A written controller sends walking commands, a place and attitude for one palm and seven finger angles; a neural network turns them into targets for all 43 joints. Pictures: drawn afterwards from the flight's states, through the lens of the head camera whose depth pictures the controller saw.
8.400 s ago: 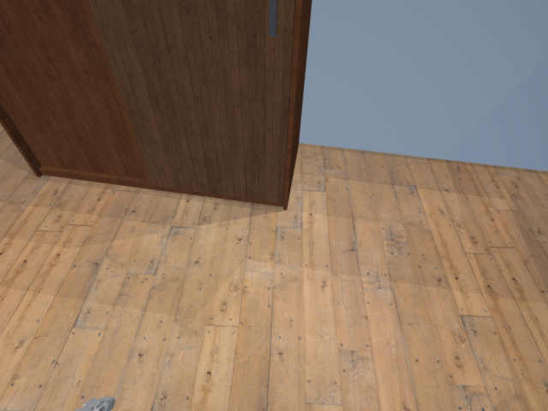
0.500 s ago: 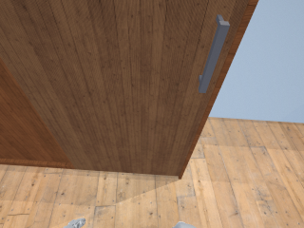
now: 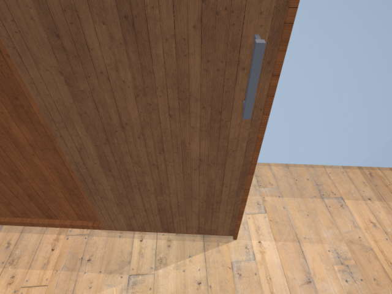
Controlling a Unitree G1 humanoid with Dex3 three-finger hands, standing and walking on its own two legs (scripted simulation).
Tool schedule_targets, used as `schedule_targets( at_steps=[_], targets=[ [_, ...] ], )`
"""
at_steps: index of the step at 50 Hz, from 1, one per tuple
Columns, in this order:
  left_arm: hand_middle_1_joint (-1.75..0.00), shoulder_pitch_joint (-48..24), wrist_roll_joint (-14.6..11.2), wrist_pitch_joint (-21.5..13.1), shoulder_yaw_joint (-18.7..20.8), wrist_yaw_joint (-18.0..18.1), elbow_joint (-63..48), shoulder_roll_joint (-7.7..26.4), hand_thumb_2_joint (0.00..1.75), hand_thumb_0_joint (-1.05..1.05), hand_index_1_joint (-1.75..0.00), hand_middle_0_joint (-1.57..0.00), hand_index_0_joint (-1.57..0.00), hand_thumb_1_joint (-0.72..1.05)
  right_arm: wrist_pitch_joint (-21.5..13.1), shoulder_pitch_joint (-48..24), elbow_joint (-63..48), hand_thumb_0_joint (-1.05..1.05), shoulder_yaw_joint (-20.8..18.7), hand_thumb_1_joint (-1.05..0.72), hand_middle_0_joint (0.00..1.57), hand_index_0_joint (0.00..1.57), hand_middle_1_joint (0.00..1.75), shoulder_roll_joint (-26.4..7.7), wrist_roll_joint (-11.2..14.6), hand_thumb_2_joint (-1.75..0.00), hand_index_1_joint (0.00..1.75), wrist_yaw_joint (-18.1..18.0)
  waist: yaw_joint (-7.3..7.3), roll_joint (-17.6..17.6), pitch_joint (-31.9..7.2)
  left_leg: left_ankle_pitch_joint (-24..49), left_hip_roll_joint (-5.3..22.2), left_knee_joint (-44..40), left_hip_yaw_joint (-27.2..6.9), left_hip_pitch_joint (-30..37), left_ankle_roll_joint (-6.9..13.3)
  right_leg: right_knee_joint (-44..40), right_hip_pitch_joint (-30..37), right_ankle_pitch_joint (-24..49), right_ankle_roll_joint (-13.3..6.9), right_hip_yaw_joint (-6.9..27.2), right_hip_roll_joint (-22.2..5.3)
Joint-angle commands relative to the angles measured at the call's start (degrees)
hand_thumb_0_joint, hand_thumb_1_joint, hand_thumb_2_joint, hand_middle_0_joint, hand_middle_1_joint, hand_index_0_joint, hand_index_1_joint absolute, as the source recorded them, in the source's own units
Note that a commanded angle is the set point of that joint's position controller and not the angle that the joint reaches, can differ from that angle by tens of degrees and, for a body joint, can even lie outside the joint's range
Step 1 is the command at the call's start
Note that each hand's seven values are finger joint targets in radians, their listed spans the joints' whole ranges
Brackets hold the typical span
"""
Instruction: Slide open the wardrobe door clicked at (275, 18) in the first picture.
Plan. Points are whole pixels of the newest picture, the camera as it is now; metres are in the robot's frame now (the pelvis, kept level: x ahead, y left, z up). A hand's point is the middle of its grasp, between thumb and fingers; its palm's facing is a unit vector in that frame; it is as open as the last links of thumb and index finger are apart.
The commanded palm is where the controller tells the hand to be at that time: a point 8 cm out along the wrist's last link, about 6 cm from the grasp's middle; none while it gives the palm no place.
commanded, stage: come to a stop and stand still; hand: right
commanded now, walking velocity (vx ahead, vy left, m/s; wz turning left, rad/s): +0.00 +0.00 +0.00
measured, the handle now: (251, 79) +0.57 -0.09 +0.19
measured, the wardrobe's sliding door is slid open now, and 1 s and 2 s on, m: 0.00 0.00 0.00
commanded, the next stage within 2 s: look again from close up in 0.88 s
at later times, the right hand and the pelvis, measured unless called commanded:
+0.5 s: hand out of the picture -0.12 -0.20 -0.16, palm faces +0.05 +0.98 -0.18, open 7.4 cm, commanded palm none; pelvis -0.08 -0.03 +0.01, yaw +2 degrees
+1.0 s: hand out of the picture -0.10 -0.19 -0.17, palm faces +0.00 +0.99 -0.17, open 7.4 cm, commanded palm none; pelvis -0.10 -0.03 +0.01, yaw +2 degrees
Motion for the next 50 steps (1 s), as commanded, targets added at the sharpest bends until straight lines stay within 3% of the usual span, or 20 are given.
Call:
schedule_targets(
  at_steps=[1, 3, 4, 6, 8, 10, 13, 18, 20, 21, 22, 25, 28, 32, 35, 40, 43, 45, 48, 50],
  targets=[
    [-0.30, -0.99, -0.27, -0.36, 2.21, 0.47, -4.77, 4.34, 0.90, 0.00, -0.30, -0.20, -0.20, 0.90, -0.78, 3.02, -1.36, 0.00, -1.84, -0.90, 0.20, 0.20, 0.30, -7.77, -0.24, -0.90, 0.30, -0.47, -0.28, 12.68, 3.74, -24.33, 13.39, -23.67, -18.21, -14.72, 6.77, 13.72, 4.91, -8.45, 2.70, -2.10, 2.79],
    [-0.30, 5.59, -0.59, -0.52, 3.31, 0.32, -2.23, 5.25, 0.90, 0.00, -0.30, -0.20, -0.20, 0.90, -0.89, -10.11, -5.13, 0.00, -2.64, -0.90, 0.20, 0.20, 0.30, -9.38, -0.60, -0.90, 0.30, -1.10, 4.75, 13.09, 4.12, -16.11, 15.14, -24.15, -14.96, -24.50, 7.04, 27.25, 12.39, -8.09, 1.80, -1.35, 0.88],
    [-0.30, 7.73, -1.01, -1.74, 2.76, 0.00, -2.02, 4.10, 0.90, 0.00, -0.30, -0.20, -0.20, 0.90, -1.28, -11.44, -5.53, 0.00, -2.29, -0.90, 0.20, 0.20, 0.30, -9.12, -0.80, -0.90, 0.30, -1.11, 5.08, 11.98, 5.43, -12.47, 12.95, -20.87, -11.22, -21.49, 5.76, 18.94, 12.09, -10.50, 1.38, -1.53, -0.19],
    [-0.30, 6.66, -1.13, -2.74, 1.38, -0.20, -1.97, 2.77, 0.90, 0.00, -0.30, -0.20, -0.20, 0.90, -0.58, -5.54, -3.27, 0.00, -1.53, -0.90, 0.20, 0.20, 0.30, -7.67, -0.47, -0.90, 0.30, -0.81, 1.95, 5.22, 8.43, -14.87, 8.40, -10.89, -7.63, -17.62, 2.69, -3.89, 12.34, -10.41, 1.42, -2.74, 0.26],
    [-0.30, 2.85, -0.05, -3.55, 1.77, 1.05, -4.01, 8.38, 0.90, 0.00, -0.30, -0.20, -0.20, 0.90, 0.03, 0.97, -1.73, 0.00, -0.66, -0.90, 0.20, 0.20, 0.30, -2.81, 0.79, -0.90, 0.30, -0.62, -0.52, -12.41, 9.26, -7.21, -0.41, 5.57, -1.22, -12.88, -1.58, -20.96, 1.90, -25.21, -3.93, 17.36, -12.65],
    [-0.30, -5.42, -0.25, -3.28, 2.01, 1.09, -5.25, 9.56, 0.90, 0.00, -0.30, -0.20, -0.20, 0.90, 0.91, 4.67, 0.81, 0.00, -0.57, -0.90, 0.20, 0.20, 0.30, -2.39, -0.33, -0.90, 0.30, -0.79, -4.40, -15.00, 6.49, -3.53, -0.72, 20.30, -2.93, -2.35, -0.58, -27.04, -12.17, -36.08, -6.71, 23.99, -14.96],
    [-0.30, -9.33, -0.19, -3.22, 1.48, 0.90, -5.50, 8.69, 0.90, 0.00, -0.30, -0.20, -0.20, 0.90, 0.51, 7.70, 3.19, 0.00, 0.02, -0.90, 0.20, 0.20, 0.30, -0.69, -0.31, -0.90, 0.30, -0.30, -4.98, -5.79, 5.89, -3.38, 0.04, 20.85, -0.52, -0.06, -0.39, -24.76, -10.76, -26.43, -6.90, 16.15, -12.62],
    [-0.30, -3.72, -0.53, -2.18, 1.93, 0.93, -2.24, 8.31, 0.90, 0.00, -0.30, -0.20, -0.20, 0.90, -0.23, 13.59, 5.54, 0.00, 0.30, -0.90, 0.20, 0.20, 0.30, -0.18, -0.09, -0.90, 0.30, -0.34, -3.62, -2.69, 6.49, -2.03, -1.57, -12.53, 1.82, 8.99, 1.54, -24.11, -1.31, -22.46, -1.80, 10.33, -7.76],
    [-0.30, -3.68, -1.28, -1.72, 1.40, 0.64, -2.24, 4.80, 0.90, 0.00, -0.30, -0.20, -0.20, 0.90, -0.91, 12.82, 5.11, 0.00, -0.02, -0.90, 0.20, 0.20, 0.30, -3.68, -0.59, -0.90, 0.30, -0.85, -2.25, 6.18, 7.27, -10.54, 8.69, -23.30, -13.06, 3.59, 5.62, -10.87, 0.26, -13.52, 2.25, 1.59, -0.29],
    [-0.30, -3.80, -1.02, -1.30, 1.33, 0.53, -2.47, 3.33, 0.90, 0.00, -0.30, -0.20, -0.20, 0.90, -1.49, 7.41, 3.94, 0.00, -0.40, -0.90, 0.20, 0.20, 0.30, -5.54, -0.38, -0.90, 0.30, -0.86, -0.58, 13.76, 7.56, -22.21, 14.77, -30.15, -19.10, -9.16, 8.34, 2.46, 7.58, -6.88, 2.92, -1.65, 1.34],
    [-0.30, -2.22, -0.87, -1.17, 1.75, 0.41, -1.61, 4.69, 0.90, 0.00, -0.30, -0.20, -0.20, 0.90, -2.00, -0.77, 1.50, 0.00, -0.58, -0.90, 0.20, 0.20, 0.30, -5.70, -0.04, -0.90, 0.30, -1.16, 1.35, 14.25, 8.72, -22.11, 16.45, -31.56, -20.25, -14.80, 9.27, 10.79, 8.88, -4.35, 2.19, -0.18, 0.48],
    [-0.30, 0.75, -1.44, -1.90, 1.78, -0.10, -0.33, 5.06, 0.90, 0.00, -0.30, -0.20, -0.20, 0.90, -2.70, -6.53, -0.37, 0.00, -0.59, -0.90, 0.20, 0.20, 0.30, -6.11, -0.19, -0.90, 0.30, -1.04, 3.01, 7.33, 7.76, -9.64, 11.83, -25.81, -10.97, -14.42, 7.20, 13.43, 10.89, -6.32, 1.36, -1.28, -0.53],
    [-0.30, 2.52, -0.88, -3.39, 0.20, 0.48, 0.61, 2.37, 0.90, 0.00, -0.30, -0.20, -0.20, 0.90, -1.66, 2.05, 3.22, 0.00, -0.14, -0.90, 0.20, 0.20, 0.30, -4.30, -0.09, -0.90, 0.30, -0.35, -0.04, 4.46, 5.85, -13.29, 7.31, -16.95, -9.70, -8.60, 3.64, -8.28, 15.53, -8.03, 0.95, -2.79, -0.25],
    [-0.30, 1.54, -0.13, -3.88, 1.57, 1.48, 0.27, 9.19, 0.90, 0.00, -0.30, -0.20, -0.20, 0.90, -0.85, 2.66, 2.92, 0.00, 0.36, -0.90, 0.20, 0.20, 0.30, -0.75, -0.53, -0.90, 0.30, 0.58, -1.02, -13.31, 8.28, -5.60, -0.73, 11.14, 0.66, -9.61, 0.41, -26.75, 4.49, -33.66, -7.87, 22.84, -16.31],
    [-0.30, -1.98, -0.35, -4.48, 1.07, 1.46, -0.43, 7.74, 0.90, 0.00, -0.30, -0.20, -0.20, 0.90, -1.47, 2.73, 3.14, 0.00, 0.61, -0.90, 0.20, 0.20, 0.30, 0.47, -0.49, -0.90, 0.30, 1.19, -2.85, -4.36, 7.08, -3.86, 1.69, 15.34, -1.26, -6.80, 0.68, -25.39, 1.60, -24.86, -8.99, 18.06, -15.75],
    [-0.30, 0.58, -0.43, -3.98, 0.73, 1.54, 2.02, 6.54, 0.90, 0.00, -0.30, -0.20, -0.20, 0.90, -2.07, 5.24, 5.11, 0.00, 0.95, -0.90, 0.20, 0.20, 0.30, 1.79, 0.08, -0.90, 0.30, 0.80, -3.26, -1.72, 5.80, 1.50, 0.13, -8.82, 0.69, 7.69, 0.11, -19.13, -0.06, -20.98, -5.08, 10.12, -10.41],
    [-0.30, 0.23, -0.92, -3.54, -0.41, 0.93, 0.97, 1.49, 0.90, 0.00, -0.30, -0.20, -0.20, 0.90, -2.01, 5.89, 5.51, 0.00, 0.05, -0.90, 0.20, 0.20, 0.30, -3.82, 0.17, -0.90, 0.30, 0.06, -2.62, 9.12, 8.48, -16.28, 13.62, -23.58, -18.29, 4.83, 5.80, -2.67, -4.05, -13.48, 0.62, -2.50, -0.16],
    [-0.30, 2.17, -0.62, -2.79, -0.26, 0.79, 2.31, 1.25, 0.90, 0.00, -0.30, -0.20, -0.20, 0.90, -2.64, -0.17, 3.91, 0.00, -0.11, -0.90, 0.20, 0.20, 0.30, -4.55, 0.60, -0.90, 0.30, -0.41, 0.01, 14.22, 6.29, -21.78, 14.58, -28.18, -20.07, -3.98, 6.63, 4.54, 4.05, -8.62, 0.92, -2.78, -1.53],
    [-0.30, 5.61, -0.75, -3.38, -0.90, 0.76, 4.88, 0.07, 0.90, 0.00, -0.30, -0.20, -0.20, 0.90, -2.72, -2.04, 4.15, 0.00, 0.56, -0.90, 0.20, 0.20, 0.30, -2.41, 0.63, -0.90, 0.30, -0.29, 1.19, 6.46, 8.13, -10.68, 8.89, -21.33, -10.64, -8.43, 4.41, -3.25, 11.69, -3.71, 0.73, -2.31, -2.48],
    [-0.30, 5.29, -0.76, -4.13, -1.03, 1.21, 4.97, 1.13, 0.90, 0.00, -0.30, -0.20, -0.20, 0.90, -2.72, -0.13, 4.82, 0.00, 0.92, -0.90, 0.20, 0.20, 0.30, -1.15, 0.70, -0.90, 0.30, 0.02, -0.24, 0.34, 8.61, -2.81, 4.55, -15.59, -7.25, -5.15, 2.70, -9.81, 10.34, -3.60, 0.11, 1.14, -4.78]
  ],
)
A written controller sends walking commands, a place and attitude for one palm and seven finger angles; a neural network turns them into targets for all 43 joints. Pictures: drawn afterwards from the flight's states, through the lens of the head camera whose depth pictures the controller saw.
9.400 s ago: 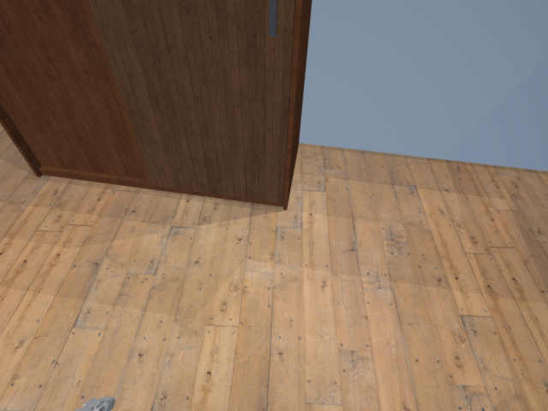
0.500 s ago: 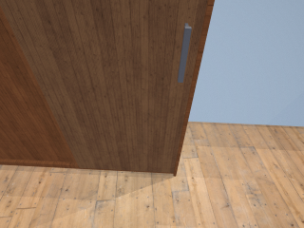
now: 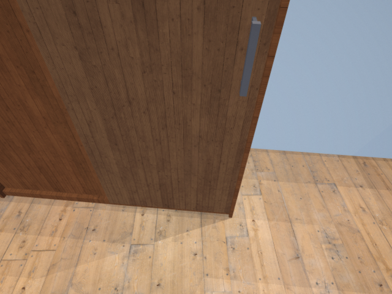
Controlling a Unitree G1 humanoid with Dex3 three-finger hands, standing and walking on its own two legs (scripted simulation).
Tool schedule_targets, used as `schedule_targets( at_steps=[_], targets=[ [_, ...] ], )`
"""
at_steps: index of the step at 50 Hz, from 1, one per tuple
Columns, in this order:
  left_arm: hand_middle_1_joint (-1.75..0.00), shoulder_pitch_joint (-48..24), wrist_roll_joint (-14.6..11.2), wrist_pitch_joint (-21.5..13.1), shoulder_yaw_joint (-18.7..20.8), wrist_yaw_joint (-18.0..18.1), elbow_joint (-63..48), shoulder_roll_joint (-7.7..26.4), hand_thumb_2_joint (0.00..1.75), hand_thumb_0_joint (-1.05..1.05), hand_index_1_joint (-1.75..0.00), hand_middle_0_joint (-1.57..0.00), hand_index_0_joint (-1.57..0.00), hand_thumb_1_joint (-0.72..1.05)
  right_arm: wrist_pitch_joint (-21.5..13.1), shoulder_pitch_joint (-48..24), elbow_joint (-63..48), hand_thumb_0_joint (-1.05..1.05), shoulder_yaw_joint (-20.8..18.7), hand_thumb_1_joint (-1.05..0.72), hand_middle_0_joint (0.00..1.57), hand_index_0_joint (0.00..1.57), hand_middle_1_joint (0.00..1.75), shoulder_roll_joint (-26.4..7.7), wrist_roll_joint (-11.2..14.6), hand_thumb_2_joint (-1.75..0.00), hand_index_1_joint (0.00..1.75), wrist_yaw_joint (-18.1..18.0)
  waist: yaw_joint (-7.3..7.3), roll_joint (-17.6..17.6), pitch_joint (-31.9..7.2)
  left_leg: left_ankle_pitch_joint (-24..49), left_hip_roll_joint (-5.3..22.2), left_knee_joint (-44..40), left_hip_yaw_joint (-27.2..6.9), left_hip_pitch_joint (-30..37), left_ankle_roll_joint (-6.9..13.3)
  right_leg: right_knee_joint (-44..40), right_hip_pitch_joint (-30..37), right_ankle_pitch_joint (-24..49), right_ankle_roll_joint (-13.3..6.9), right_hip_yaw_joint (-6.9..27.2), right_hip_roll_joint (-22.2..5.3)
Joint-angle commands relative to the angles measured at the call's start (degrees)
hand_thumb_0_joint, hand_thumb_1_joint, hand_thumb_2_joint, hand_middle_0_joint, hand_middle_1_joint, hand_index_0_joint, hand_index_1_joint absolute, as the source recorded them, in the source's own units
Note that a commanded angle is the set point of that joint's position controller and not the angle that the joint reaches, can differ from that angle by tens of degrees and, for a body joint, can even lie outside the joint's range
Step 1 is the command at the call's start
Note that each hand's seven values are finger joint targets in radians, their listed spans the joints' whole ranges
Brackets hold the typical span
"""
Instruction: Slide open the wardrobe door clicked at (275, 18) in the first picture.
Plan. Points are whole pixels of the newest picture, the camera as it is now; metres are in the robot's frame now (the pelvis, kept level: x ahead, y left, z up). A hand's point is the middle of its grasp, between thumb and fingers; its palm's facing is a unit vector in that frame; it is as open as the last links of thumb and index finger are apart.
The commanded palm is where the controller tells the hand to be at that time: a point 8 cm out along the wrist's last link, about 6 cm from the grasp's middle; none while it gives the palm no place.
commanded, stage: look again from close up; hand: right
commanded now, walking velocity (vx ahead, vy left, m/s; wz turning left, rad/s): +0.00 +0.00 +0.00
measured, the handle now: (248, 58) +0.67 -0.08 +0.19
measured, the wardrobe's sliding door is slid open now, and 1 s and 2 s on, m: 0.00 0.00 0.00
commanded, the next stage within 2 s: shuffle to correct the standing spot in 0.84 s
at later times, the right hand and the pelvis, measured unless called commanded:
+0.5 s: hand out of the picture +0.02 -0.16 -0.17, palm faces +0.03 +0.99 -0.16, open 7.4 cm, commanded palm none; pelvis +0.04 -0.01 +0.01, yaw +1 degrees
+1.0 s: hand out of the picture +0.05 -0.17 -0.17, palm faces +0.02 +0.98 -0.20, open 7.4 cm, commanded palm none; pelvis +0.05 +0.00 +0.01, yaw +1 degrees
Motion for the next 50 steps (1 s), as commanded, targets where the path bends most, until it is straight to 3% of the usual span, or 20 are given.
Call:
schedule_targets(
  at_steps=[1, 2, 4, 9, 13, 17, 23, 35, 47, 50],
  targets=[
    [-0.30, 4.33, -0.15, -1.67, 0.36, 0.73, -0.74, 3.77, 0.90, 0.00, -0.30, -0.20, -0.20, 0.90, -1.24, 1.86, -1.83, 0.00, -0.46, -0.90, 0.20, 0.20, 0.30, -4.57, 0.11, -0.90, 0.30, 0.15, -1.29, -1.78, 9.38, -9.79, 5.30, -8.21, -7.24, -6.77, 1.98, -10.53, -1.11, -4.61, -0.84, 5.58, -4.52],
    [-0.30, 3.09, -0.22, -1.78, 0.39, 0.73, -0.94, 4.09, 0.90, 0.00, -0.30, -0.20, -0.20, 0.90, -1.03, 2.41, -1.51, 0.00, -0.43, -0.90, 0.20, 0.20, 0.30, -4.84, 0.02, -0.90, 0.30, 0.17, -1.89, -3.61, 9.58, -8.26, 5.08, -7.33, -6.71, -4.55, 1.58, -12.48, -3.34, -7.41, -1.14, 6.97, -4.92],
    [-0.30, 1.80, -0.36, -1.98, 0.42, 0.85, -1.25, 4.26, 0.90, 0.00, -0.30, -0.20, -0.20, 0.90, -1.14, 3.54, -0.67, 0.00, -0.20, -0.90, 0.20, 0.20, 0.30, -4.66, -0.07, -0.90, 0.30, 0.24, -2.51, -3.25, 9.58, -3.82, 5.01, -6.32, -6.25, -1.59, 1.30, -13.70, -4.76, -7.54, -1.51, 7.61, -5.15],
    [-0.30, 1.50, -0.75, -2.57, 0.29, 1.11, -0.95, 4.31, 0.90, 0.00, -0.30, -0.20, -0.20, 0.90, -1.92, 4.22, 0.29, 0.00, 0.34, -0.90, 0.20, 0.20, 0.30, -4.39, 0.09, -0.90, 0.30, 0.00, -2.03, 0.55, 3.61, 5.04, 6.44, -6.71, -6.39, 1.32, 0.93, -10.02, 1.84, 5.88, -1.22, 4.60, -4.69],
    [-0.30, 0.39, -0.91, -2.70, 0.20, 1.25, -0.43, 4.56, 0.90, 0.00, -0.30, -0.20, -0.20, 0.90, -2.15, 4.07, 0.69, 0.00, 0.53, -0.90, 0.20, 0.20, 0.30, -4.40, 0.12, -0.90, 0.30, -0.25, -1.82, 1.17, 2.27, 10.54, 6.92, -6.44, -6.08, 2.14, 0.56, -8.87, 4.97, 12.47, -0.98, 3.79, -4.85],
    [-0.30, -0.72, -0.90, -2.42, 0.07, 1.26, 0.07, 4.67, 0.90, 0.00, -0.30, -0.20, -0.20, 0.90, -1.90, 3.70, 1.20, 0.00, 0.72, -0.90, 0.20, 0.20, 0.30, -4.44, 0.06, -0.90, 0.30, -0.36, -1.77, 0.67, 4.83, 9.19, 6.92, -7.08, -6.00, 1.01, 0.36, -9.78, 4.99, 11.91, -0.93, 3.79, -4.86],
    [-0.30, -1.72, -0.84, -2.52, -0.03, 1.27, 0.24, 5.54, 0.90, 0.00, -0.30, -0.20, -0.20, 0.90, -1.98, 3.36, 1.32, 0.00, 0.69, -0.90, 0.20, 0.20, 0.30, -5.16, 0.07, -0.90, 0.30, -0.45, -1.82, 0.58, 3.22, 11.32, 7.21, -7.22, -6.04, 2.51, 0.23, -9.92, 6.85, 14.21, -0.90, 3.66, -4.88],
    [-0.30, -2.96, -0.76, -2.35, -0.23, 1.20, 0.50, 6.81, 0.90, 0.00, -0.30, -0.20, -0.20, 0.90, -1.88, 2.04, 1.24, 0.00, 0.74, -0.90, 0.20, 0.20, 0.30, -6.61, 0.08, -0.90, 0.30, -0.52, -2.05, 1.42, 4.73, 12.30, 7.37, -7.98, -6.16, 3.02, 0.14, -10.55, 7.30, 14.68, -0.78, 3.68, -4.93],
    [-0.30, -2.50, -0.73, -2.51, -0.29, 1.25, 1.00, 6.72, 0.90, 0.00, -0.30, -0.20, -0.20, 0.90, -2.12, 2.15, 1.21, 0.00, 0.54, -0.90, 0.20, 0.20, 0.30, -7.18, 0.19, -0.90, 0.30, -0.59, -2.10, 1.82, 3.47, 15.08, 7.67, -8.14, -6.06, 4.50, 0.30, -10.57, 8.22, 15.99, -0.65, 3.48, -4.88],
    [-0.30, -1.10, -0.49, -1.96, -0.16, 1.00, 1.61, 6.49, 0.90, 0.00, -0.30, -0.20, -0.20, 0.90, -1.54, 2.86, 1.62, 0.00, 0.31, -0.90, 0.20, 0.20, 0.30, -6.45, -0.20, -0.90, 0.30, -0.31, -1.94, 2.45, 4.95, 0.52, 6.60, -7.52, -5.70, 2.97, 0.92, -9.64, 6.64, 3.98, -1.04, 2.87, -4.75]
  ],
)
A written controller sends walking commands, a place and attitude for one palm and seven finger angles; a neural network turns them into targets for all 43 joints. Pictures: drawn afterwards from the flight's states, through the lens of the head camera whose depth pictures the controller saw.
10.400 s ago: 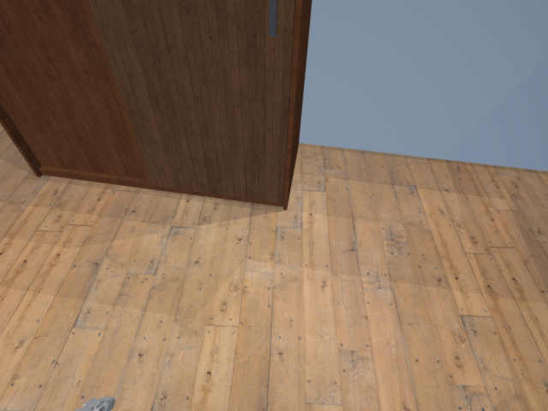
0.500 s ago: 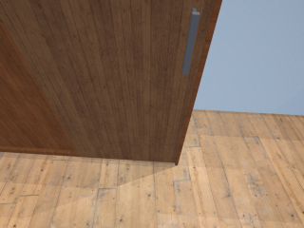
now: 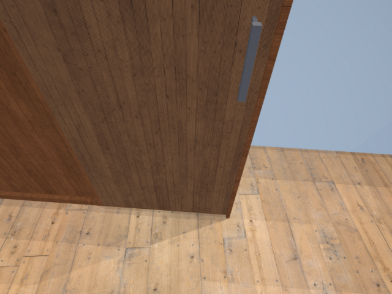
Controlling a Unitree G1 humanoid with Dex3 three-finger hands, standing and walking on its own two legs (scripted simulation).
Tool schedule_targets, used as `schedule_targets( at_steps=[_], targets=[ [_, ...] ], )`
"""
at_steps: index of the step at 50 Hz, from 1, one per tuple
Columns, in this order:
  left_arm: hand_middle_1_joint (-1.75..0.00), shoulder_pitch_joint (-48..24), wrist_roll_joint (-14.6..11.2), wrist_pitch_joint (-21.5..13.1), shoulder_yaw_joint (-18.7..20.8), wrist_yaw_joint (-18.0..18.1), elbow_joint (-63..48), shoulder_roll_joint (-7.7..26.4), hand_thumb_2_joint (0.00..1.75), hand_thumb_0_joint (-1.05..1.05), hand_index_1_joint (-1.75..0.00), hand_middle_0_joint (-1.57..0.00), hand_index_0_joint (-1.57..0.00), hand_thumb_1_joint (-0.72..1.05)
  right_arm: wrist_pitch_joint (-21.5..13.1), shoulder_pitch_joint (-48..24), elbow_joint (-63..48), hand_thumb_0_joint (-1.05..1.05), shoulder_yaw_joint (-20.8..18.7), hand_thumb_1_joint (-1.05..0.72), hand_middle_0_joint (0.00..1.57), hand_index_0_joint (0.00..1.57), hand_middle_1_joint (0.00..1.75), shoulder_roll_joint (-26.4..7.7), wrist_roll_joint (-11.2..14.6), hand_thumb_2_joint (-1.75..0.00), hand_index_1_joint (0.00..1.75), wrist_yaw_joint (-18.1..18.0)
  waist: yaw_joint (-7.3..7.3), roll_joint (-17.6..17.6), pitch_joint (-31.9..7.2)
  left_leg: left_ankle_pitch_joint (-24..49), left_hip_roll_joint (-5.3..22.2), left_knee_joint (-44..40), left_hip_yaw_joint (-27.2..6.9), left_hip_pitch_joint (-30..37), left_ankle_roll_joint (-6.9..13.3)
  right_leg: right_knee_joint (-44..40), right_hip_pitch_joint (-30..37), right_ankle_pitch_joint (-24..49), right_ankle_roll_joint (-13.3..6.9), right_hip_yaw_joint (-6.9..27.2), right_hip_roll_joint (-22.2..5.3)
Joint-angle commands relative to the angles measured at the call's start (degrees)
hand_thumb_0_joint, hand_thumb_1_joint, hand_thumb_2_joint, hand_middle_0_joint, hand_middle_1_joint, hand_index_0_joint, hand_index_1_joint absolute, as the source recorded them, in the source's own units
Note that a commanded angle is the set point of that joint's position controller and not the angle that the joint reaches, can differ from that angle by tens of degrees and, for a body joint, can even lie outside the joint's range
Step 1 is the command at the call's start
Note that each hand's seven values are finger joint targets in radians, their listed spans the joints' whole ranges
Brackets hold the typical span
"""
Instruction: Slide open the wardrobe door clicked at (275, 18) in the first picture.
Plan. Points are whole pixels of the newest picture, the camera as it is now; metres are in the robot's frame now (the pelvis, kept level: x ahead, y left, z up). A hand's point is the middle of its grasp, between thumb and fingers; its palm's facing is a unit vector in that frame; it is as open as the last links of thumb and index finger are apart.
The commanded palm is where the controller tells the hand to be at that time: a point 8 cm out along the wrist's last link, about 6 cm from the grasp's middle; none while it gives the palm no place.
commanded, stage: shuffle to correct the standing spot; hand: right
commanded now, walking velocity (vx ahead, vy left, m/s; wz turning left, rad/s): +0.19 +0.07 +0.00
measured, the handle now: (247, 62) +0.62 -0.09 +0.18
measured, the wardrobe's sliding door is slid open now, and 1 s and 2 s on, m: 0.00 0.00 0.00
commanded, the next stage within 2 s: come to a stop and stand still in 0.54 s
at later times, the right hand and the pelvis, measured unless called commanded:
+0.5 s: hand out of the picture +0.09 -0.16 -0.19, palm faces +0.01 +0.99 -0.16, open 7.4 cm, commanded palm none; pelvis +0.08 +0.01 -0.01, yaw +1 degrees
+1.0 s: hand (247, 272) +0.23 -0.12 -0.19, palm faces +0.10 +0.98 -0.18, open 7.3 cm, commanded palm none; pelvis +0.18 +0.06 -0.01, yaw -1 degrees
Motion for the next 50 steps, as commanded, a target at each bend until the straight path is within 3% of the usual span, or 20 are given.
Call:
schedule_targets(
  at_steps=[1, 7, 11, 13, 14, 15, 16, 18, 23, 27, 29, 30, 31, 32, 34, 37, 43, 45, 46, 50],
  targets=[
    [-0.30, 4.86, 0.09, -0.18, 1.28, -0.06, -1.14, 5.09, 0.90, 0.00, -0.30, -0.20, -0.20, 0.90, -0.08, 5.43, -0.70, 0.00, -1.17, -0.90, 0.20, 0.20, 0.30, -5.04, -0.53, -0.90, 0.30, 0.17, -0.27, 1.18, 4.52, -3.07, 5.17, -2.83, -4.91, -5.02, 1.87, -1.61, -2.74, -1.59, -1.67, 4.07, -5.97],
    [-0.30, 5.25, 0.24, -0.40, 1.66, -0.32, -2.78, 3.84, 0.90, 0.00, -0.30, -0.20, -0.20, 0.90, -0.12, 8.29, -0.95, 0.00, -2.33, -0.90, 0.20, 0.20, 0.30, -5.39, -0.64, -0.90, 0.30, 0.90, -0.95, 3.29, 9.27, -11.33, 6.01, -3.50, -8.36, -5.59, 4.23, 3.84, -10.45, -7.70, -2.12, 2.85, -4.58],
    [-0.30, 4.82, 0.25, -1.20, 1.73, -0.23, -4.00, 2.22, 0.90, 0.00, -0.30, -0.20, -0.20, 0.90, -0.50, 11.89, -0.08, 0.00, -3.48, -0.90, 0.20, 0.20, 0.30, -6.34, -0.63, -0.90, 0.30, 0.63, -1.02, 7.13, 7.34, 0.55, 10.43, -3.08, -12.57, -0.22, 7.76, 13.59, -14.40, -5.34, -1.11, -2.56, -2.44],
    [-0.30, 7.87, 0.17, -1.78, 1.79, -0.07, -3.21, 1.96, 0.90, 0.00, -0.30, -0.20, -0.20, 0.90, -0.66, 10.63, -0.40, 0.00, -3.69, -0.90, 0.20, 0.20, 0.30, -6.02, -0.68, -0.90, 0.30, 0.59, 0.97, 3.46, 5.53, 8.86, 9.28, 2.80, -9.34, -2.51, 7.77, 8.67, -7.79, -2.67, -1.49, -2.29, -3.13],
    [-0.30, 12.58, 0.30, -2.16, 2.15, 0.16, -1.41, 3.25, 0.90, 0.00, -0.30, -0.20, -0.20, 0.90, -0.66, 8.63, -1.01, 0.00, -3.44, -0.90, 0.20, 0.20, 0.30, -4.77, -0.62, -0.90, 0.30, 0.78, 3.20, -3.04, 4.01, 13.36, 5.02, 12.48, -3.65, -8.49, 5.54, 3.60, 1.80, 6.56, -3.16, 1.93, -5.94],
    [-0.30, 20.10, 0.86, -2.40, 3.21, 0.72, 1.24, 7.23, 0.90, 0.00, -0.30, -0.20, -0.20, 0.90, -0.99, 5.29, -2.78, 0.00, -2.98, -0.90, 0.20, 0.20, 0.30, -3.10, -0.57, -0.90, 0.30, 1.07, 5.86, -14.58, 2.29, 7.10, 0.01, 27.23, 2.90, -21.06, 2.27, 1.39, 13.30, 22.63, -8.34, 15.12, -14.79],
    [-0.30, 25.62, 1.23, -2.02, 3.05, 1.46, 2.97, 8.23, 0.90, 0.00, -0.30, -0.20, -0.20, 0.90, -1.39, -0.46, -5.26, 0.00, -2.55, -0.90, 0.20, 0.20, 0.30, -2.99, -0.75, -0.90, 0.30, 0.97, 7.94, -18.40, 5.72, -16.29, -1.41, 38.74, 3.62, -34.20, 1.28, -2.25, 19.02, 43.51, -13.45, 23.81, -22.88],
    [-0.30, 22.80, 1.32, -2.09, 2.36, 1.76, 1.75, 6.86, 0.90, 0.00, -0.30, -0.20, -0.20, 0.90, -0.96, -3.32, -6.10, 0.00, -3.39, -0.90, 0.20, 0.20, 0.30, -2.87, -1.04, -0.90, 0.30, 1.48, 5.44, -4.96, 9.87, -14.92, 3.75, 46.26, -1.08, -37.29, 1.60, -2.41, 12.26, 41.61, -14.93, 20.71, -24.82],
    [-0.30, 13.07, 0.99, -3.14, 2.54, 1.36, -1.60, 6.47, 0.90, 0.00, -0.30, -0.20, -0.20, 0.90, 0.46, -5.24, -7.72, 0.00, -3.38, -0.90, 0.20, 0.20, 0.30, -0.26, -0.49, -0.90, 0.30, 3.45, 1.10, -8.62, 10.50, -3.54, 6.10, 33.66, 2.21, -29.93, 0.20, -8.92, 1.36, 22.79, -9.40, 7.30, -16.57],
    [-0.30, 11.04, 1.03, -2.11, 3.74, 0.89, -2.08, 9.23, 0.90, 0.00, -0.30, -0.20, -0.20, 0.90, 0.16, -3.76, -6.99, 0.00, -3.95, -0.90, 0.20, 0.20, 0.30, -1.59, -0.42, -0.90, 0.30, 3.61, -0.29, -7.65, 6.36, 2.20, 2.03, 16.91, 7.23, -12.74, 0.70, -3.66, -3.04, 23.94, -6.99, 2.87, -14.98],
    [-0.30, 11.15, 0.56, -1.54, 4.18, 0.42, -2.06, 9.28, 0.90, 0.00, -0.30, -0.20, -0.20, 0.90, -0.54, 4.85, -4.10, 0.00, -4.72, -0.90, 0.20, 0.20, 0.30, -4.74, -0.62, -0.90, 0.30, 3.09, -3.98, -3.10, 1.38, 7.07, -0.05, 9.53, 8.56, 0.17, 0.80, 7.77, -3.89, 25.26, -4.47, 0.42, -12.24],
    [-0.30, 11.91, 0.25, -1.42, 3.92, -0.22, -1.98, 7.51, 0.90, 0.00, -0.30, -0.20, -0.20, 0.90, -1.12, 10.05, -2.81, 0.00, -5.46, -0.90, 0.20, 0.20, 0.30, -8.15, -0.76, -0.90, 0.30, 2.56, -6.33, 2.44, -1.31, 7.45, 2.67, 6.95, 5.17, 9.88, 1.85, 17.64, -10.51, 17.72, -2.66, -1.25, -9.47],
    [-0.30, 14.44, -0.37, -1.43, 3.14, -0.77, -2.98, 2.86, 0.90, 0.00, -0.30, -0.20, -0.20, 0.90, -1.58, 14.28, -2.06, 0.00, -6.69, -0.90, 0.20, 0.20, 0.30, -13.54, -1.00, -0.90, 0.30, 1.76, -7.49, 16.89, -7.31, 6.26, 18.15, 0.46, -13.69, 18.01, 7.68, 35.77, -20.30, -7.39, -0.41, -5.35, -2.87],
    [-0.30, 10.83, -0.64, -0.79, 3.26, -0.51, -5.48, 2.39, 0.90, 0.00, -0.30, -0.20, -0.20, 0.90, -1.10, 15.47, -2.36, 0.00, -6.81, -0.90, 0.20, 0.20, 0.30, -15.67, -0.13, -0.90, 0.30, 1.47, -7.49, 17.16, -8.48, 1.88, 26.33, -7.42, -26.74, 13.17, 12.69, 50.59, -23.48, -24.79, -0.97, -0.92, -1.56],
    [-0.30, 5.99, 0.07, 0.06, 3.92, -0.97, -6.71, 2.70, 0.90, 0.00, -0.30, -0.20, -0.20, 0.90, -0.26, 2.90, -5.74, 0.00, -5.71, -0.90, 0.20, 0.20, 0.30, -12.09, -0.46, -0.90, 0.30, 0.79, -3.60, 11.25, 0.62, -19.35, 23.82, -11.86, -24.04, -6.51, 11.97, 55.14, -24.69, -18.24, -1.22, 2.14, -6.52],
    [-0.30, 10.41, 0.48, 1.44, 2.82, -1.03, -3.94, -0.13, 0.90, 0.00, -0.30, -0.20, -0.20, 0.90, 0.00, -7.06, -9.05, 0.00, -4.27, -0.90, 0.20, 0.20, 0.30, -8.19, -1.55, -0.90, 0.30, -0.15, 1.79, 5.35, 1.65, -4.89, 18.85, -11.56, -8.00, -21.03, 8.17, 37.29, -10.74, -13.63, 0.55, 0.61, -6.98],
    [-0.30, 11.71, -0.13, 1.29, 3.09, -0.50, -4.63, 1.63, 0.90, 0.00, -0.30, -0.20, -0.20, 0.90, 1.53, -4.52, -8.41, 0.00, -4.40, -0.90, 0.20, 0.20, 0.30, -8.34, -0.38, -0.90, 0.30, 0.15, 1.81, 1.83, 1.73, 5.90, 13.27, 0.99, -2.63, -18.44, 5.20, 4.57, -1.16, 1.61, 1.56, -1.51, -4.18],
    [-0.30, 6.40, 0.62, 0.77, 4.05, -0.14, -9.02, 7.61, 0.90, 0.00, -0.30, -0.20, -0.20, 0.90, 2.31, -1.72, -9.64, 0.00, -3.83, -0.90, 0.20, 0.20, 0.30, -4.73, -0.16, -0.90, 0.30, 0.51, -0.73, -12.01, 2.18, -3.08, 5.07, 9.54, 3.78, -14.10, -0.17, -4.28, -8.85, 16.11, -4.97, 12.02, -16.83],
    [-0.30, 2.32, 0.69, 0.58, 4.12, 0.09, -10.18, 7.80, 0.90, 0.00, -0.30, -0.20, -0.20, 0.90, 2.53, -2.71, -9.32, 0.00, -3.76, -0.90, 0.20, 0.20, 0.30, -4.85, -0.53, -0.90, 0.30, 0.26, -0.97, -16.05, 1.94, -7.04, 3.24, 16.06, 4.77, -11.72, -1.34, -5.48, -10.05, 27.25, -7.51, 13.34, -17.99],
    [-0.30, -2.36, 0.85, 0.83, 4.87, 0.76, -12.26, 8.94, 0.90, 0.00, -0.30, -0.20, -0.20, 0.90, 2.45, -0.53, -8.19, 0.00, -3.82, -0.90, 0.20, 0.20, 0.30, -4.67, -0.74, -0.90, 0.30, 0.04, -1.35, -7.90, -1.81, -11.98, 2.56, 25.49, 0.94, -16.13, -1.60, 0.55, 1.00, 48.09, -10.28, 7.63, -17.19]
  ],
)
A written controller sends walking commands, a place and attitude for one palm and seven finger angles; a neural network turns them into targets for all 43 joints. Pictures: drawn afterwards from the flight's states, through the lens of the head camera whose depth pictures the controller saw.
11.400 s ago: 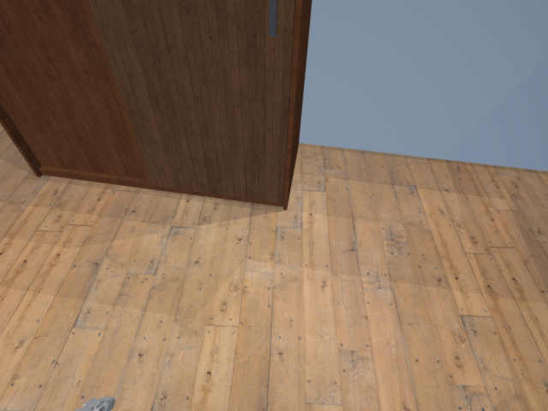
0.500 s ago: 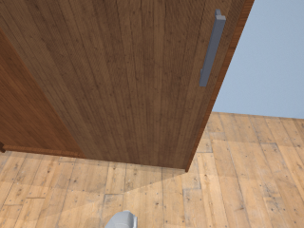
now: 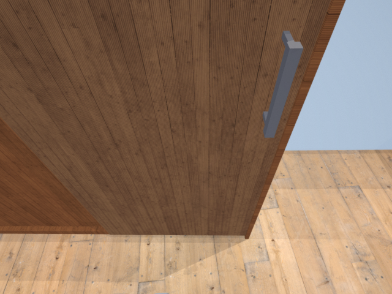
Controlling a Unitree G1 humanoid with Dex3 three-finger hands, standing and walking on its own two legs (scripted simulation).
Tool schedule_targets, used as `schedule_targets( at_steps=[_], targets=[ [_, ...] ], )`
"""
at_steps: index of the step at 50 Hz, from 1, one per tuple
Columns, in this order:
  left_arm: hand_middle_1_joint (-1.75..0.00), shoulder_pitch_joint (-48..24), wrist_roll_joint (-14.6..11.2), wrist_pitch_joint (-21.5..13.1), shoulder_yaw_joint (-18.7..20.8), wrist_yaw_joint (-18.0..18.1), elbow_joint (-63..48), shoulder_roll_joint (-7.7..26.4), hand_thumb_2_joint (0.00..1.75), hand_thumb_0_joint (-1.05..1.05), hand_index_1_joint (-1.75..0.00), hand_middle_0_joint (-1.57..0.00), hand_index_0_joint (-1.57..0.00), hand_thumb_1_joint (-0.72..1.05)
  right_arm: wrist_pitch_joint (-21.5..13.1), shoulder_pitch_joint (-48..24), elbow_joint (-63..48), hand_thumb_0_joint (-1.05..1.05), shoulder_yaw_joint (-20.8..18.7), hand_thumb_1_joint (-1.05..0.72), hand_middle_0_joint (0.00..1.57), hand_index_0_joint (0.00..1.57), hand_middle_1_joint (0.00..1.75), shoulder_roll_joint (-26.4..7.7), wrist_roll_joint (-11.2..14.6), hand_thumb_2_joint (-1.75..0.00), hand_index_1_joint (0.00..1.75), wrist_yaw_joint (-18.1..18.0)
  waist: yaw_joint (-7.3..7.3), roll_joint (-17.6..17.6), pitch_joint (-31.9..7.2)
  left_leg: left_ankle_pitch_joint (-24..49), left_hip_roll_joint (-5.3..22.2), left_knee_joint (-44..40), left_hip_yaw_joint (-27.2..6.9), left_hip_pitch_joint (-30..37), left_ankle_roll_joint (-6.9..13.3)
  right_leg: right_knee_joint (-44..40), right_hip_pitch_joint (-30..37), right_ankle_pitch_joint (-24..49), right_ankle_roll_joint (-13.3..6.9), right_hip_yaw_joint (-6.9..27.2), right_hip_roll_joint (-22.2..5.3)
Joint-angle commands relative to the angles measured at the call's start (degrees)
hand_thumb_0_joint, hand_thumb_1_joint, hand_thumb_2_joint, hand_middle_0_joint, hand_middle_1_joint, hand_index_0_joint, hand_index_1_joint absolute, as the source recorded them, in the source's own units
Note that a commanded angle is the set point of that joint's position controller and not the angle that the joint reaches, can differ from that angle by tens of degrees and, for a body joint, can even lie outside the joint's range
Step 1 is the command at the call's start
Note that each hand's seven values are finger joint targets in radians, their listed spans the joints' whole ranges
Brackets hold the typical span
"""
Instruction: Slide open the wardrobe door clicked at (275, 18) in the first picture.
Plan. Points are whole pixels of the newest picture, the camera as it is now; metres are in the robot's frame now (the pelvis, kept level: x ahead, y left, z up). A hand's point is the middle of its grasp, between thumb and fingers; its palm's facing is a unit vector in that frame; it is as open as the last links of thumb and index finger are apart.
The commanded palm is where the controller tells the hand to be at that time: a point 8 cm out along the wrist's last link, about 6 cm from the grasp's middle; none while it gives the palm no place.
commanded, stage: come to a stop and stand still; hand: right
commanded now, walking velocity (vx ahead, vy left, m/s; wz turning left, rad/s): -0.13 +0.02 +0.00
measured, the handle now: (277, 90) +0.44 -0.14 +0.19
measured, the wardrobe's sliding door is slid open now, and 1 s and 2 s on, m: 0.00 0.00 0.00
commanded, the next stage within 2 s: look again from close up in 1.62 s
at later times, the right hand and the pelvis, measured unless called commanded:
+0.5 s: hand out of the picture -0.03 -0.14 -0.17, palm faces +0.07 +0.98 -0.17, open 7.4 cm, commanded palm none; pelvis -0.04 +0.03 +0.01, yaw -1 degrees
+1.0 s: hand out of the picture -0.07 -0.16 -0.17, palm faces +0.02 +0.98 -0.18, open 7.4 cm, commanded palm none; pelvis -0.05 +0.00 +0.01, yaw +0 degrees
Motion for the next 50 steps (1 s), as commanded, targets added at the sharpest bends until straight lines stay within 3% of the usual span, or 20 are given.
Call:
schedule_targets(
  at_steps=[1, 4, 6, 7, 8, 9, 10, 13, 17, 19, 20, 21, 22, 25, 29, 44, 45, 46, 47, 50],
  targets=[
    [-0.30, 2.59, 0.12, 0.01, 2.45, 0.43, -2.98, 10.12, 0.90, 0.00, -0.30, -0.20, -0.20, 0.90, -1.28, 5.12, -2.17, 0.00, -0.47, -0.90, 0.20, 0.20, 0.30, -2.46, -0.29, -0.90, 0.30, -0.36, 0.41, -10.27, -5.95, -4.93, -0.19, 5.73, -3.38, -3.27, -1.01, -8.51, 12.32, 51.64, -8.55, 10.11, -15.37],
    [-0.30, 2.65, -0.11, 0.65, 3.10, 0.10, -2.98, 11.06, 0.90, 0.00, -0.30, -0.20, -0.20, 0.90, -1.67, 6.20, -2.44, 0.00, -0.44, -0.90, 0.20, 0.20, 0.30, -2.64, -0.27, -0.90, 0.30, -0.46, 0.96, -10.57, -8.16, -0.92, -0.31, -3.68, -2.47, -0.12, -1.64, -6.44, 15.30, 50.22, -7.32, 8.79, -14.53],
    [-0.30, 2.15, -0.69, 0.71, 3.04, -0.18, -3.14, 10.23, 0.90, 0.00, -0.30, -0.20, -0.20, 0.90, -2.39, 8.64, -1.96, 0.00, -0.39, -0.90, 0.20, 0.20, 0.30, -3.83, -0.51, -0.90, 0.30, -0.52, -0.16, -6.88, -8.69, 12.33, 0.51, -17.32, -3.00, 5.92, -1.96, -2.07, 13.22, 40.47, -3.93, 7.43, -11.58],
    [-0.30, 1.86, -1.09, 0.66, 2.87, -0.44, -3.65, 8.39, 0.90, 0.00, -0.30, -0.20, -0.20, 0.90, -2.84, 9.17, -1.66, 0.00, -0.66, -0.90, 0.20, 0.20, 0.30, -6.07, -0.84, -0.90, 0.30, -0.73, 0.24, 0.10, -8.60, 30.40, 4.96, -19.71, -8.38, 10.25, -0.98, 1.44, 7.78, 27.60, -0.47, 4.30, -7.46],
    [-0.30, 2.10, -1.27, 0.84, 2.55, -0.81, -4.34, 6.41, 0.90, 0.00, -0.30, -0.20, -0.20, 0.90, -3.01, 8.82, -1.55, 0.00, -0.90, -0.90, 0.20, 0.20, 0.30, -8.96, -0.88, -0.90, 0.30, -0.85, 0.84, 7.20, -7.53, 46.50, 13.27, -17.97, -14.79, 13.18, 2.79, 2.59, 0.39, 9.51, 2.38, 1.17, -2.90],
    [-0.30, 0.64, -1.15, 1.43, 2.27, -1.00, -4.53, 4.89, 0.90, 0.00, -0.30, -0.20, -0.20, 0.90, -2.97, 9.24, -1.62, 0.00, -0.72, -0.90, 0.20, 0.20, 0.30, -9.47, -0.76, -0.90, 0.30, -0.71, 0.02, 8.98, -5.75, 53.51, 17.39, -18.84, -16.62, 12.74, 7.35, 7.38, -3.10, -9.28, 3.41, 1.47, 0.40],
    [-0.30, -0.64, -0.92, 2.14, 2.24, -0.74, -4.50, 4.42, 0.90, 0.00, -0.30, -0.20, -0.20, 0.90, -3.21, 10.39, -0.84, 0.00, -0.70, -0.90, 0.20, 0.20, 0.30, -8.87, -1.03, -0.90, 0.30, -0.90, -0.78, 12.80, -6.94, 55.88, 17.63, -18.80, -17.81, 13.12, 9.29, 13.79, -5.13, -15.85, 3.33, 3.66, 0.29],
    [-0.30, -1.56, -1.36, 2.20, 1.74, -0.90, -2.65, 4.03, 0.90, 0.00, -0.30, -0.20, -0.20, 0.90, -3.24, 7.47, -1.33, 0.00, -0.05, -0.90, 0.20, 0.20, 0.30, -6.84, -1.00, -0.90, 0.30, -0.97, 0.25, 7.50, -4.34, 51.76, 13.99, -18.66, -13.62, 11.54, 10.87, 20.42, -6.63, -13.23, 3.76, 5.60, -0.01],
    [-0.30, -0.41, -1.51, 1.50, 1.00, -1.14, -0.94, 2.97, 0.90, 0.00, -0.30, -0.20, -0.20, 0.90, -3.17, 7.56, -0.72, 0.00, -0.25, -0.90, 0.20, 0.20, 0.30, -8.11, -0.89, -0.90, 0.30, -0.77, 0.04, 6.34, -4.99, 40.43, 11.92, -19.45, -12.81, 11.29, 9.65, 5.30, -0.91, -8.63, 4.34, 3.15, 0.13],
    [-0.30, 2.75, -1.45, 0.85, 0.61, -0.90, 1.06, 2.87, 0.90, 0.00, -0.30, -0.20, -0.20, 0.90, -3.14, 6.66, 0.01, 0.00, -0.11, -0.90, 0.20, 0.20, 0.30, -7.63, -0.25, -0.90, 0.30, -0.59, 1.21, 5.76, -5.83, 32.87, 10.03, -18.74, -12.08, 9.00, 6.85, -6.19, 6.41, -0.22, 4.06, 2.87, 0.00],
    [-0.30, 4.61, -1.43, 0.33, 0.62, -0.70, 2.11, 3.43, 0.90, 0.00, -0.30, -0.20, -0.20, 0.90, -3.12, 5.75, 0.22, 0.00, 0.16, -0.90, 0.20, 0.20, 0.30, -6.68, -0.10, -0.90, 0.30, -0.44, 1.77, 3.89, -5.84, 27.74, 8.31, -17.83, -10.90, 7.20, 4.69, -10.92, 10.48, 5.03, 3.46, 4.06, -1.85],
    [-0.30, 4.91, -1.04, -0.15, 0.61, -0.43, 2.56, 5.28, 0.90, 0.00, -0.30, -0.20, -0.20, 0.90, -2.98, 5.98, 0.22, 0.00, 0.38, -0.90, 0.20, 0.20, 0.30, -5.08, 0.17, -0.90, 0.30, -0.25, 1.11, -3.09, -5.38, 21.94, 5.59, -17.90, -9.06, 5.19, 2.24, -11.06, 11.60, 12.08, 2.09, 7.29, -5.80],
    [-0.30, 3.68, -0.81, -0.11, 0.30, -0.45, 2.58, 6.03, 0.90, 0.00, -0.30, -0.20, -0.20, 0.90, -2.78, 5.80, 0.38, 0.00, 0.67, -0.90, 0.20, 0.20, 0.30, -4.38, 0.08, -0.90, 0.30, -0.20, 0.13, -4.75, -3.78, 16.24, 4.06, -19.90, -7.51, 6.56, 0.56, -11.00, 7.55, 12.97, 1.17, 8.72, -8.35],
    [-0.30, 3.49, -0.75, -0.31, -0.47, -0.38, 4.08, 5.03, 0.90, 0.00, -0.30, -0.20, -0.20, 0.90, -2.37, 5.37, 2.92, 0.00, 0.87, -0.90, 0.20, 0.20, 0.30, -4.32, 0.01, -0.90, 0.30, -0.06, -0.41, -8.20, -1.84, 12.16, 3.68, -21.66, -6.80, 11.33, 0.09, -14.12, 1.66, 5.46, 1.62, 9.00, -7.21],
    [-0.30, 6.18, -0.47, -0.09, -0.89, -0.51, 5.33, 4.63, 0.90, 0.00, -0.30, -0.20, -0.20, 0.90, -2.28, 6.16, 5.16, 0.00, 1.20, -0.90, 0.20, 0.20, 0.30, -4.26, 0.08, -0.90, 0.30, 0.21, -0.17, -5.11, 1.73, 5.60, 3.91, -24.87, -7.17, 10.01, 0.23, -17.08, -1.07, -5.00, 2.12, 8.34, -5.12],
    [-0.30, 13.68, -0.66, -0.85, -1.22, -0.26, 7.72, 2.43, 0.90, 0.00, -0.30, -0.20, -0.20, 0.90, -2.99, 9.49, 7.08, 0.00, 1.58, -0.90, 0.20, 0.20, 0.30, -2.11, 0.15, -0.90, 0.30, -0.13, 0.45, -2.27, 2.25, 7.37, 4.01, -23.92, -6.36, 8.77, 0.49, -16.81, -1.36, -3.16, 1.74, 8.08, -4.60],
    [-0.30, 7.64, -0.16, -1.06, -0.20, -1.21, 0.99, 10.06, 0.90, 0.00, -0.30, -0.20, -0.20, 0.90, -4.55, 8.59, 2.25, 0.00, 2.59, -0.90, 0.20, 0.20, 0.30, -11.22, -0.89, -0.90, 0.30, -0.40, 1.96, -5.43, 6.74, 15.15, 2.29, -19.97, -7.90, 5.29, 2.23, -12.58, 0.31, 6.80, 1.77, 8.37, -1.15],
    [-0.30, 9.38, -0.25, -2.39, 0.96, -0.53, 0.33, 7.65, 0.90, 0.00, -0.30, -0.20, -0.20, 0.90, -4.09, 9.16, 2.13, 0.00, 1.47, -0.90, 0.20, 0.20, 0.30, -7.27, -0.28, -0.90, 0.30, -0.70, 1.50, -9.00, -4.45, 8.91, 4.49, -16.66, -7.09, 8.21, 2.47, -9.40, 0.73, 2.48, 0.75, 9.59, -4.74],
    [-0.30, 9.74, -0.40, -2.11, 0.56, -0.28, 0.01, 5.56, 0.90, 0.00, -0.30, -0.20, -0.20, 0.90, -3.59, 10.22, 1.74, 0.00, 2.28, -0.90, 0.20, 0.20, 0.30, -4.80, -0.18, -0.90, 0.30, -0.91, 1.61, -8.81, -9.02, 8.52, 4.22, -16.01, -7.02, 9.10, 2.59, -8.37, 0.47, -1.04, 0.28, 10.18, -5.31],
    [-0.30, 11.26, -0.11, -0.83, 0.69, -0.43, -1.21, 5.52, 0.90, 0.00, -0.30, -0.20, -0.20, 0.90, -3.31, 10.89, -0.04, 0.00, 2.29, -0.90, 0.20, 0.20, 0.30, -3.87, -0.74, -0.90, 0.30, -0.98, 1.87, 1.39, -4.15, 1.58, 4.16, -18.12, -9.17, 5.44, 2.55, -5.47, -4.84, -5.91, -0.05, 9.00, -3.65]
  ],
)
